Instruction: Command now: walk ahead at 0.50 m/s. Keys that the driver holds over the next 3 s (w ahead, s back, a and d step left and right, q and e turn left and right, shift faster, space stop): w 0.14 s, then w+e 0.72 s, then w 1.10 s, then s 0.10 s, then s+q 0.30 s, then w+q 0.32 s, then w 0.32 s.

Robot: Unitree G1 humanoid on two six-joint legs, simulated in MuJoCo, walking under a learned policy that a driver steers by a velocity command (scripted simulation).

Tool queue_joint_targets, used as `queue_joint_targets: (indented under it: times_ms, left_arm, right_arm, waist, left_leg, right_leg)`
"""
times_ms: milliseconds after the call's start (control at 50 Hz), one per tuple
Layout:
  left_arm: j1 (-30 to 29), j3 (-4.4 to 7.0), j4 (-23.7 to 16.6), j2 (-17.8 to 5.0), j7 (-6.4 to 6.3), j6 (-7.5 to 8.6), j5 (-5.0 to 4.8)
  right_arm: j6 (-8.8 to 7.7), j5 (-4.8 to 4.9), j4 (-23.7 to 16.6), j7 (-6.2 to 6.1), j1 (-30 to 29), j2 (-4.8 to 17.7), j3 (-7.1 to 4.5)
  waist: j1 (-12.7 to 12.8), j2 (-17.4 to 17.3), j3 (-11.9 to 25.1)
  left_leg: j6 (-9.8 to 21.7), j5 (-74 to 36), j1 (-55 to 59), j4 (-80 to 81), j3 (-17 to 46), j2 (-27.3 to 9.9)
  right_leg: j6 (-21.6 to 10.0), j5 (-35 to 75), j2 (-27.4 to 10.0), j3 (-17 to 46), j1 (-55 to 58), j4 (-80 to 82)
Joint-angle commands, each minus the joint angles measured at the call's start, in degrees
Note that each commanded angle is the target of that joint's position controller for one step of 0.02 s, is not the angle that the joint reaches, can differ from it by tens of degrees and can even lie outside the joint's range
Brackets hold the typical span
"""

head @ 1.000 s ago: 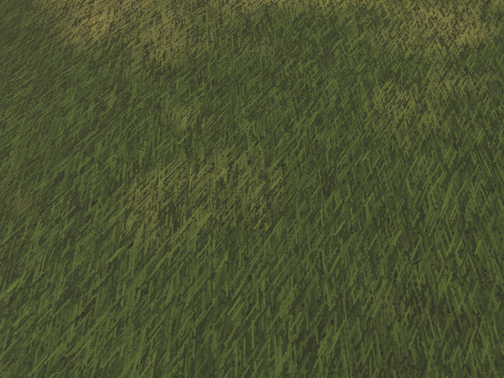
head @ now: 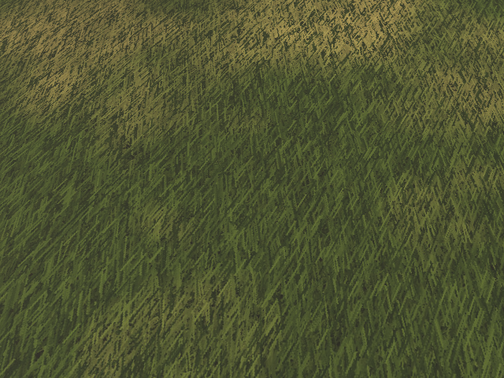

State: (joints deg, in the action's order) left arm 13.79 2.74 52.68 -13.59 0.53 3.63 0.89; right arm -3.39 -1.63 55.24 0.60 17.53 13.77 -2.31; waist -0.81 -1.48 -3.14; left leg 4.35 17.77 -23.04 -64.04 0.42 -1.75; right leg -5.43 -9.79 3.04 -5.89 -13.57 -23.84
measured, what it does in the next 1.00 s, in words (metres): walks ahead, turning right: left foot, then right foot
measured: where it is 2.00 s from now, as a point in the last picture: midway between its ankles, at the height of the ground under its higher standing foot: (354, 217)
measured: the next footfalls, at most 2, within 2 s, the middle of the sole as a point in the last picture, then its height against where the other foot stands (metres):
left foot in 0.38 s outside the picture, level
right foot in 0.90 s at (324, 343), level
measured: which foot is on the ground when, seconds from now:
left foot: up 0.00-0.36, down 0.38-0.90, up 0.92-1.00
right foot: down 0.00-0.38, up 0.40-0.88, down 0.90-1.00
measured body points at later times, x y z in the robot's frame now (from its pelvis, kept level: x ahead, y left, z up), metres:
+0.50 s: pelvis +0.27 +0.04 +0.00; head +0.30 +0.05 +0.45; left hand +0.30 +0.30 -0.15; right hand +0.37 -0.22 -0.12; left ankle +0.33 +0.12 -0.74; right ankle +0.14 -0.06 -0.65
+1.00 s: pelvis +0.50 -0.06 -0.02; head +0.53 -0.08 +0.43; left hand +0.75 +0.11 -0.13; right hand +0.40 -0.29 -0.16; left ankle +0.40 +0.11 -0.64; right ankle +0.54 -0.13 -0.74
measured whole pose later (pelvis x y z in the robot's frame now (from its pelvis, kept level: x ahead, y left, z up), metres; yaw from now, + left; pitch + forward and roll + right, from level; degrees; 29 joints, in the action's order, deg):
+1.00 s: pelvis +0.50 -0.06 -0.02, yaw -25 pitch +0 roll +0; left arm 5.9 3.7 48.5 -13.8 1.3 1.4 1.9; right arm -3.4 -0.5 54.3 0.0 19.5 12.5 -2.9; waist -2.2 -0.4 -4.3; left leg 0.5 24.3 -14.1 -66.4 -6.1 -5.1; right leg -7.5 -12.5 3.8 -6.2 -21.8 -33.6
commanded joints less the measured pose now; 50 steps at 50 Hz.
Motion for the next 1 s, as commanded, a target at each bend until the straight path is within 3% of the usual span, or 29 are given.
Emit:
queue_joint_targets:
  times_ms: [20, 60, 140, 260, 320, 340, 360, 380, 400, 420, 440, 460, 500, 560, 600, 720, 800, 860, 880, 900, 920, 940, 960, 980, 1000]
  left_arm:
    - [4.0, 0.88, -0.09, -4.9, -0.04, 1.84, -0.38]
    - [6.01, 1.07, 1.08, -5.75, -0.03, 2.13, -0.48]
    - [9.69, 0.67, 2.84, -5.12, -0.05, 2.01, -0.56]
    - [14.93, 0.72, 5.02, -6.27, -0.88, 1.38, -0.04]
    - [12.71, 1.25, 4.69, -7.66, -1.37, 0.97, 0.47]
    - [11.47, 1.44, 4.43, -8.11, -1.34, 0.96, 0.41]
    - [10.57, 1.35, 4.22, -7.65, -1.11, 0.96, 0.1]
    - [9.99, 0.76, 2.24, -5.42, -0.85, 1.21, -0.58]
    - [16.8, -0.47, 0.61, 1.42, -0.92, 0.93, -2.72]
    - [14.44, 1.18, 1.69, -5.55, -1.37, 0.13, -0.98]
    - [10.53, 1.73, 1.18, -5.98, -0.99, -0.06, -0.61]
    - [8.4, 1.56, 0.75, -4.37, -0.52, -0.12, -0.55]
    - [7.96, 1.76, 0.66, -3.08, 0.38, -1.52, 0.66]
    - [5.4, 1.7, -0.83, -1.49, 1.33, -3.18, 0.88]
    - [1.49, 1.66, -2.44, -1.53, 1.83, -3.64, 1.01]
    - [-11.0, 0.48, -7.43, -0.81, 3.18, -3.43, 0.91]
    - [-15.76, 0.42, -9.88, -1.86, 3.6, -3.36, 1.35]
    - [-12.5, 1.12, -9.56, -3.18, 3.07, -3.32, 1.65]
    - [-7.78, 1.63, -8.22, -3.89, 2.73, -3.03, 1.75]
    - [0.7, 2.48, -5.49, -4.99, 2.13, -2.38, 2.14]
    - [9.85, 4.05, -2.95, -9.41, 1.17, -1.85, 2.9]
    - [8.85, 5.23, -3.59, -15.82, 0.45, -1.88, 2.15]
    - [10.51, 4.89, -3.64, -14.5, 0.01, -2.59, 0.71]
    - [6.46, 4.32, -2.99, -12.63, -0.45, -2.58, 0.39]
    - [3.54, 3.44, -3.06, -9.29, -0.44, -2.07, 0.2]
  right_arm:
    - [0.94, -0.59, -1.42, 0.82, 3.95, 2.19, -0.57]
    - [1.28, -0.5, -2.93, 1.05, -0.92, 2.34, -0.58]
    - [1.12, -0.02, -6.02, 1.25, -10.82, 1.8, -0.12]
    - [0.48, 0.25, -9.51, 0.9, -20.22, 2.19, 0.31]
    - [-0.53, 0.48, -9.74, 0.52, -17.61, 3.93, -0.24]
    - [-1.01, 0.42, -8.43, 0.15, -12.83, 4.87, -0.74]
    - [-1.77, -0.08, -5.68, -0.49, -3.99, 6.43, -1.55]
    - [-2.42, -1.58, -4.27, -1.43, 6.02, 10.88, -2.81]
    - [-1.86, -2.13, -4.58, -1.46, 8.05, 16.97, -4.33]
    - [-0.87, -0.63, -5.53, -1.25, 4.18, 12.24, -3.59]
    - [-0.85, -0.23, -6.33, -1.17, -1.12, 7.66, -2.31]
    - [-1.17, -0.16, -6.5, -1.03, -3.95, 5.12, -1.69]
    - [-1.87, 0.23, -5.49, -1.47, -4.39, 2.98, -1.1]
    - [-3.36, 0.98, -4.05, -1.46, -1.53, 3.55, -1.33]
    - [-3.7, 0.87, -3.47, -1.45, -0.12, 4.06, -1.54]
    - [-3.56, 0.53, -2.12, -1.49, 2.99, 5.12, -1.76]
    - [-2.61, 0.41, -0.79, -1.97, 6.6, 6.7, -2.26]
    - [-1.28, 0.23, -0.51, -2.35, 6.68, 8.81, -2.82]
    - [-0.66, 0.22, -0.33, -2.29, 6.99, 9.39, -2.95]
    - [-0.11, 0.45, -0.55, -2.1, 6.6, 9.45, -2.83]
    - [-0.03, 0.47, -2.05, -1.85, 6.57, 7.5, -2.17]
    - [-0.39, 1.17, -5.85, -0.44, 9.01, 0.81, -0.83]
    - [-0.84, 0.81, -6.35, -0.41, 1.91, 6.67, -2.11]
    - [-1.45, 1.77, -7.4, -0.17, -1.42, 5.68, -1.91]
    - [-1.96, 1.78, -6.45, -0.26, -0.64, 5.06, -1.6]
  waist:
    - [-1.21, 4.76, 0.94]
    - [-0.71, 4.45, -0.62]
    - [1.48, 4.58, -2.34]
    - [4.2, 5.05, -2.53]
    - [1.8, 5.79, -1.3]
    - [-0.37, 5.78, 0.81]
    - [-4.17, 3.29, 5.64]
    - [-7.51, -1.89, 13.67]
    - [-4.45, -15.1, 21.15]
    - [-3.96, -6.81, 18.29]
    - [-2.08, -2.78, 9.64]
    - [-1.03, -1.78, 5.38]
    - [1.17, -4.08, 2.24]
    - [2.19, -3.41, 1.79]
    - [2.01, -2.85, 0.75]
    - [-0.03, -2.66, -2.12]
    - [-1.3, -2.57, -2.94]
    - [0.7, -4.24, -0.1]
    - [2.52, -4.32, 2.58]
    - [6.19, -2.67, 7.13]
    - [9.76, 2.86, 13.4]
    - [5.35, 16.71, 17.17]
    - [8.0, 5.12, 17.05]
    - [6.01, 4.12, 9.3]
    - [3.73, 1.64, 5.46]
  left_leg:
    - [-1.18, -3.87, -5.89, 1.17, 0.72, -3.42]
    - [-2.24, -7.89, -10.22, 5.03, -0.29, -4.55]
    - [-3.65, -15.55, -13.22, 17.51, -2.43, -4.51]
    - [-3.69, -16.65, -11.65, 29.13, -3.06, -1.73]
    - [-2.2, -10.54, -5.19, 33.15, -2.34, -0.16]
    - [-1.39, -8.64, 1.66, 35.34, -2.83, 1.34]
    - [0.04, -10.64, 13.72, 39.17, -2.79, 1.48]
    - [2.79, -5.34, 28.74, 40.05, 8.14, -9.53]
    - [9.31, -1.87, 43.52, 45.04, 32.14, -25.48]
    - [9.22, 4.1, 37.83, 48.17, 35.52, -23.74]
    - [7.48, 4.65, 29.73, 49.41, 26.16, -21.1]
    - [6.15, -0.45, 23.24, 51.58, 19.01, -18.48]
    - [3.48, -7.6, 16.64, 53.81, 9.36, -14.53]
    - [3.78, -14.68, 15.78, 55.54, 3.1, -14.2]
    - [4.06, -16.42, 16.54, 56.47, -0.33, -14.06]
    - [3.48, -22.39, 18.15, 56.63, -9.66, -12.58]
    - [2.88, -29.39, 25.26, 53.63, -12.74, -14.65]
    - [1.89, -52.29, 29.38, 42.89, -15.67, -15.0]
    - [1.91, -57.28, 29.35, 35.12, -15.97, -14.89]
    - [1.02, -53.56, 25.28, 23.41, -16.89, -14.03]
    - [-0.67, -35.45, 12.96, 6.79, -16.93, -12.36]
    - [-4.04, 14.72, -12.27, -13.24, -13.64, -0.7]
    - [-3.66, 11.21, -16.52, -16.03, -1.8, -0.35]
    - [-2.92, 4.45, -18.61, -14.32, -1.05, -3.18]
    - [-2.54, 0.91, -15.32, -9.3, -0.7, -4.87]
  right_leg:
    - [-6.89, 8.52, -15.2, 14.85, 3.19, 16.02]
    - [-7.03, 9.08, -14.51, 12.85, 4.31, 17.72]
    - [-5.94, 13.99, -12.47, 9.24, 7.14, 18.1]
    - [-6.45, 22.36, -14.15, 12.27, 14.67, 13.17]
    - [-5.33, 28.66, -15.22, 14.16, 16.25, 7.91]
    - [-4.47, 33.48, -14.39, 13.94, 15.31, 3.0]
    - [-3.25, 33.31, -11.41, 11.82, 11.97, -7.24]
    - [-2.03, 19.32, -7.75, 9.32, 2.05, -22.89]
    - [0.32, -18.33, 1.69, 3.86, -17.73, -41.48]
    - [-0.64, -19.68, -1.32, 8.73, -22.01, -47.18]
    - [-0.87, -14.31, -4.09, 9.58, -22.87, -47.0]
    - [-0.54, -10.39, -6.07, 9.33, -21.51, -44.94]
    - [0.54, -7.71, -7.89, 8.75, -18.37, -42.2]
    - [1.64, -4.06, -8.43, 7.71, -19.97, -41.47]
    - [2.25, -0.14, -9.15, 7.23, -23.59, -39.56]
    - [2.42, 10.02, -8.25, 2.69, -22.7, -21.16]
    - [-0.19, 5.64, -6.82, -0.65, -21.4, -14.57]
    - [-3.34, -3.22, -2.09, -3.68, -14.51, -12.26]
    - [-4.67, -5.54, 0.16, -3.84, -9.08, -10.68]
    - [-6.28, -3.19, 2.01, -3.08, 2.02, -5.86]
    - [-9.15, -8.01, -6.06, 8.76, 17.32, -2.79]
    - [-17.08, -7.48, -23.66, 39.51, 32.77, 2.88]
    - [-16.0, -4.24, -24.19, 43.47, 30.37, 8.16]
    - [-14.28, 1.8, -22.53, 32.9, 24.03, 8.25]
    - [-12.03, 9.88, -19.79, 27.03, 16.85, 9.09]
Over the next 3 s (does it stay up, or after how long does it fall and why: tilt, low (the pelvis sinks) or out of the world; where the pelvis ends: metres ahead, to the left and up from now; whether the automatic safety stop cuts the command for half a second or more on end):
stays up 1.23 -0.36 -0.01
